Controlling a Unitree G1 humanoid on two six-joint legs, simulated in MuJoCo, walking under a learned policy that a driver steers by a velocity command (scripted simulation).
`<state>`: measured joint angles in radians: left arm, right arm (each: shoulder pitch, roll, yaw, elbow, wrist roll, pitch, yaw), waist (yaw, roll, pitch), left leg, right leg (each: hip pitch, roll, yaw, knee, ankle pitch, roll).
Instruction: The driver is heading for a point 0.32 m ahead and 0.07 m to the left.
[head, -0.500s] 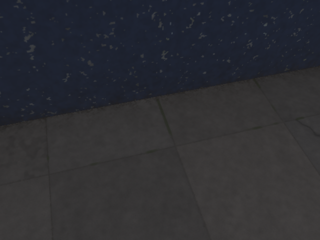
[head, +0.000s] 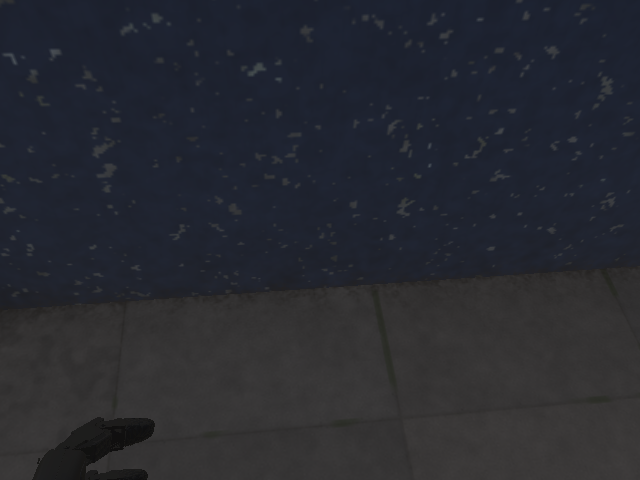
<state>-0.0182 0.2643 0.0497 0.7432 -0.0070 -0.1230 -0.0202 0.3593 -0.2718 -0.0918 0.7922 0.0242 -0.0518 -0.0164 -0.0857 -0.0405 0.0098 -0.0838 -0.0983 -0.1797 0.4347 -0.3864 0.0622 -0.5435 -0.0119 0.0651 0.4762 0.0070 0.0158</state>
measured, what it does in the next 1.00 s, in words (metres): walks ahead: right foot, then left foot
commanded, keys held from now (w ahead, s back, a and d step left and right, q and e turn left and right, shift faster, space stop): w+q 0.16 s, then no key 0.84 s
